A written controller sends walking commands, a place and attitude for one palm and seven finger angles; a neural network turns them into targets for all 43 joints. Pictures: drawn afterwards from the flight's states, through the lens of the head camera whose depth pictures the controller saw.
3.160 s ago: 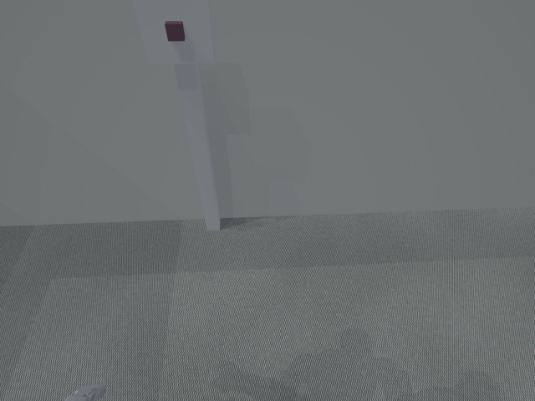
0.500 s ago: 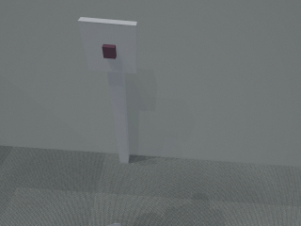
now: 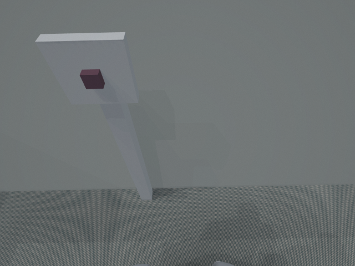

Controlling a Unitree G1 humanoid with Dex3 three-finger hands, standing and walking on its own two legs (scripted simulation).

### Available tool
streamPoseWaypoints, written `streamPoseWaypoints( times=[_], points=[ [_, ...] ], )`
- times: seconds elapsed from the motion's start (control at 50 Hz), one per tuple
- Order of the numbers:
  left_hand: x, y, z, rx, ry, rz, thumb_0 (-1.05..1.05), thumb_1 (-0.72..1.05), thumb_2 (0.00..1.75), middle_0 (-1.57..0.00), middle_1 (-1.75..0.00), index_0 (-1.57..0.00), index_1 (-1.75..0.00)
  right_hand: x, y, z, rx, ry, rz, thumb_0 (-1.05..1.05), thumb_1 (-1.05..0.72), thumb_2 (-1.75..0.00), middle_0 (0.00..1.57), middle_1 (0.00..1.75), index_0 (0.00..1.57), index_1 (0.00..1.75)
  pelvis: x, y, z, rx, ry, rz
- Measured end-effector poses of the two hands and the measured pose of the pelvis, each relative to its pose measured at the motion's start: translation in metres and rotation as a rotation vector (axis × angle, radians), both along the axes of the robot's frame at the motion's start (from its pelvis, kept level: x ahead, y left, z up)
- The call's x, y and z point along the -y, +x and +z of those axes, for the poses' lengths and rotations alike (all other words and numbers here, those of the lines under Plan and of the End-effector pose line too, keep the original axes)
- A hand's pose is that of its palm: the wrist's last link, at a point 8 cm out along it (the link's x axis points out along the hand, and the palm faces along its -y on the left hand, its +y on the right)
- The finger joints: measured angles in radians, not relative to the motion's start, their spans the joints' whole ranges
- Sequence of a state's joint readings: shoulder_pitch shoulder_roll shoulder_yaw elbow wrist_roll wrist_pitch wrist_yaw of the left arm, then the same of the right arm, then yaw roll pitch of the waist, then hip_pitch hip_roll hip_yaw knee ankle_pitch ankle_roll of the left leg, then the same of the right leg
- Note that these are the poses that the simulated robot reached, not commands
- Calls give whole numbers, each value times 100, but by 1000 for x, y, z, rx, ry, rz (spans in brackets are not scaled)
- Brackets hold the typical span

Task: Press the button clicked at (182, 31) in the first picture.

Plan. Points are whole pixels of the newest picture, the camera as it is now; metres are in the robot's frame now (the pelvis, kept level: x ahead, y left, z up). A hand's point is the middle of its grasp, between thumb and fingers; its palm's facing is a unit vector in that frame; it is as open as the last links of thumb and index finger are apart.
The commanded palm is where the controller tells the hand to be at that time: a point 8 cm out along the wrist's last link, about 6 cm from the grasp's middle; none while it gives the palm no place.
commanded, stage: come to a stop and stand still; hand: left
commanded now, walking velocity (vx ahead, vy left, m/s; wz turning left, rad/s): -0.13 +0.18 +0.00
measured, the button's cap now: (93, 78) +0.49 +0.22 +0.15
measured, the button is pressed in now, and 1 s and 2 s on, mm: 0 0 0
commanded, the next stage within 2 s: look again from close up in 1.00 s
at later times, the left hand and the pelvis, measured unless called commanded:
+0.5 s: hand out of the picture -0.03 +0.27 -0.16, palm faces +0.09 -0.96 -0.26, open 7.3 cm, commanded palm none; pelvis -0.07 +0.06 +0.00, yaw +1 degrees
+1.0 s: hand out of the picture -0.10 +0.26 -0.16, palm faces +0.07 -0.98 -0.17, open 7.3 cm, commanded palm none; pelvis -0.10 +0.09 +0.01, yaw +2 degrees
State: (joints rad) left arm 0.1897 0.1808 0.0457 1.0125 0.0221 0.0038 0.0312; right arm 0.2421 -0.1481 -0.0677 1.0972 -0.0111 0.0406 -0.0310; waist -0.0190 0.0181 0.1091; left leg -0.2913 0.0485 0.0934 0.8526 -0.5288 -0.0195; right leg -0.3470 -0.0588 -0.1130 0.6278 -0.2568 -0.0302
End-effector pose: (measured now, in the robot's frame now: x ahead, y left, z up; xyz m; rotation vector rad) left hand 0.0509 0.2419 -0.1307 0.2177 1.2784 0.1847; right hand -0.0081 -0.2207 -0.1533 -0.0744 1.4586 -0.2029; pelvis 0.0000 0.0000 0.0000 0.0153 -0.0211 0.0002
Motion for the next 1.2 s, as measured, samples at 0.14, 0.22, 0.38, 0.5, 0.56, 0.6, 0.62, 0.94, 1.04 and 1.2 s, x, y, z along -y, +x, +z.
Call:
streamPoseWaypoints(
  times=[0.14, 0.22, 0.38, 0.5, 0.56, 0.6, 0.62, 0.94, 1.04, 1.2],
  points=[
    [4, 8, 11, 72, -1, 14, 0, 91, 90, -20, -30, -21, -30, 9, 27, 5, 67, -18, 58, 0, -91, -90, 20, 30, 20, 29, -6, -15, 6, -5, -2, 13],
    [-5, -2, 9, 98, -24, 17, 0, 91, 90, -20, -30, -21, -30, 4, 40, 15, 143, -37, 92, 0, -91, -90, 20, 30, 20, 29, -15, -27, 7, -4, -2, 13],
    [-50, -43, -3, 115, -22, 32, 0, 91, 90, -20, -30, -21, -30, -28, 42, 31, 366, -87, 136, 0, -91, -90, 20, 30, 20, 29, -51, -53, -4, 37, -10, 16],
    [-70, -90, 2, 79, 0, 53, 0, 91, 90, -20, -30, -20, -30, -56, 28, 25, 375, -29, 157, 0, -91, -90, 20, 30, 20, 29, -62, -67, -3, 36, 8, 9],
    [-71, -118, 5, 36, 1, 60, 0, 91, 90, -20, -30, -20, -30, -67, 17, 20, 349, -1, 160, 0, -91, -90, 20, 30, 20, 29, -68, -76, -1, 34, -2, 10],
    [-70, -134, 6, 5, -11, 63, 0, 91, 90, -20, -30, -20, -30, -70, 6, 21, 333, -4, 146, 0, -92, -90, 20, 30, 20, 29, -72, -80, 2, 27, -7, 17],
    [-70, -140, 5, -10, -18, 65, 0, 91, 90, -20, -30, -20, -30, -70, 0, 22, 321, -10, 142, 0, -92, -90, 20, 30, 20, 29, -74, -81, 3, 24, -9, 20],
    [-66, -156, -3, -49, -97, 61, 0, 91, 90, -20, -30, -20, -30, -85, -97, 22, 76, -32, 102, 1, -91, -90, 20, 30, 20, 29, -93, -96, 11, 20, -16, 25],
    [-60, -162, -3, -61, -100, 68, 0, 91, 90, -20, -30, -20, -30, -90, -86, 21, 104, -10, 110, 1, -91, -90, 20, 30, 20, 29, -90, -96, 11, 21, -15, 29],
    [-49, -170, -2, -86, -104, 85, 0, 91, 90, -20, -30, -20, -30, -82, -63, 21, 146, -11, 128, 1, -92, -90, 20, 30, 20, 29, -83, -91, 11, 8, -13, 33]
  ],
)
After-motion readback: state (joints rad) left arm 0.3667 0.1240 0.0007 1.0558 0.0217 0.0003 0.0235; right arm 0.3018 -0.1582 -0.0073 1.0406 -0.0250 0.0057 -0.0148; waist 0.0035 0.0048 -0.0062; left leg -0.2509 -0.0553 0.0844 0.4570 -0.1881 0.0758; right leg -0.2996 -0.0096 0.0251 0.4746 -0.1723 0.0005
